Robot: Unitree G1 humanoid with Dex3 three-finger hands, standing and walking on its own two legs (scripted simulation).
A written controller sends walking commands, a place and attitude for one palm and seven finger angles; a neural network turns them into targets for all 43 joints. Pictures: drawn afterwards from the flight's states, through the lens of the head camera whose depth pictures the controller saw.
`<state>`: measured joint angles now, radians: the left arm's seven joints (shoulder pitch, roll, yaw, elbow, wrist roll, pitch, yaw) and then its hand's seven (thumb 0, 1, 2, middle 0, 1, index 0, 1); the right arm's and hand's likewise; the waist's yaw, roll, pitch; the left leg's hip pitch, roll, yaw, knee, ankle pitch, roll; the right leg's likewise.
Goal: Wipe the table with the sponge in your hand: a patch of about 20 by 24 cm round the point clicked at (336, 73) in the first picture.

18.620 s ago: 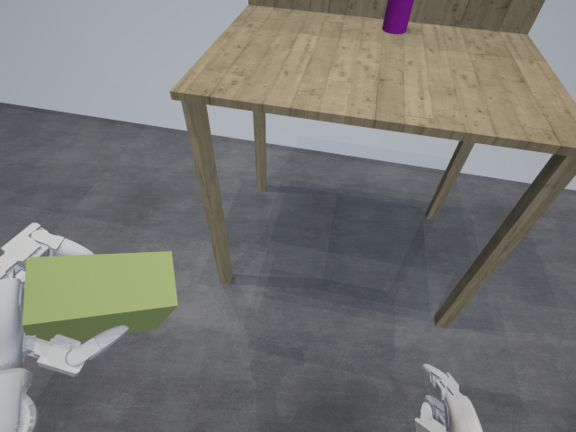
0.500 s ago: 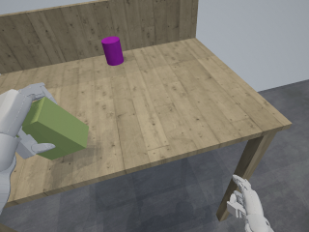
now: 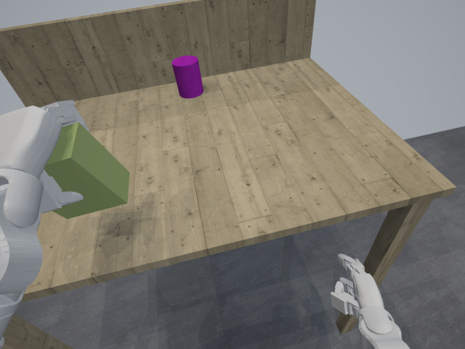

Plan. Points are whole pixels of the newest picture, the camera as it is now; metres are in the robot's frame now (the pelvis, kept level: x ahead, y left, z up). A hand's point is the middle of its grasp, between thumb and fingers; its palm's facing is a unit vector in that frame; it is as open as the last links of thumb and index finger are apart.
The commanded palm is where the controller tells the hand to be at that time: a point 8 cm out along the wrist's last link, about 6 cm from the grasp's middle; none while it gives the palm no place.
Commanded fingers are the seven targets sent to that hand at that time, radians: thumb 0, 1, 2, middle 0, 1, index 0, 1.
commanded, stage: turn the palm down, sponge in hand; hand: left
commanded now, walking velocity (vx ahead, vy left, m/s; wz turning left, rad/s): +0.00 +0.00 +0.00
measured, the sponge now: (82, 182) +0.26 +0.29 +0.19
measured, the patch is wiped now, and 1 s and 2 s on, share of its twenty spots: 0.00 0.00 0.05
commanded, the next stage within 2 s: move the sponge above the wiping area in 0.48 s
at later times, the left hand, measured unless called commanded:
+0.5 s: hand (69, 160) +0.25 +0.27 +0.25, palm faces +0.33 -0.03 -0.94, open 10.3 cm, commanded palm +0.19 +0.25 +0.31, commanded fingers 0.00 0.10 1.30 -1.20 -1.60 -1.20 -1.60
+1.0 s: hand (65, 174) +0.25 +0.29 +0.22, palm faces +0.23 -0.05 -0.97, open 10.3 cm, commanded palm +0.20 +0.27 +0.30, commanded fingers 0.00 0.10 1.30 -1.20 -1.60 -1.20 -1.60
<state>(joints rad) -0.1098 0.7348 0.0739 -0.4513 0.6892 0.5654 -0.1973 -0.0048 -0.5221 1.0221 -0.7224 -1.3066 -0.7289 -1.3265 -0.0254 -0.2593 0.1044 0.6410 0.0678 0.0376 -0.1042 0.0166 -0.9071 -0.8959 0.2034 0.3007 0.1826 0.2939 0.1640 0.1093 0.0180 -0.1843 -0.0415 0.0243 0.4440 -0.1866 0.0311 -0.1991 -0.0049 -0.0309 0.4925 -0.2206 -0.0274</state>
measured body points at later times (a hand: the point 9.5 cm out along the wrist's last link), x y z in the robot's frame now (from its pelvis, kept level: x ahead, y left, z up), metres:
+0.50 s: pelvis +0.00 -0.03 +0.00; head -0.03 -0.09 +0.44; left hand +0.23 +0.26 +0.30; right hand +0.28 -0.20 -0.07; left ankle +0.04 +0.10 -0.74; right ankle +0.03 -0.10 -0.74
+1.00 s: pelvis +0.00 -0.02 +0.00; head -0.02 -0.08 +0.44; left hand +0.23 +0.29 +0.27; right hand +0.27 -0.22 -0.07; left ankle +0.04 +0.10 -0.74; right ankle +0.03 -0.10 -0.74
